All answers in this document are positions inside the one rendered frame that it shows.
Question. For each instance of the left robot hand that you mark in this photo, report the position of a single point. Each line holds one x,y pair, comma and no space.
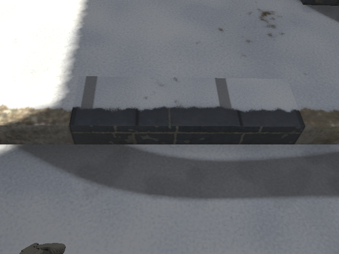
47,248

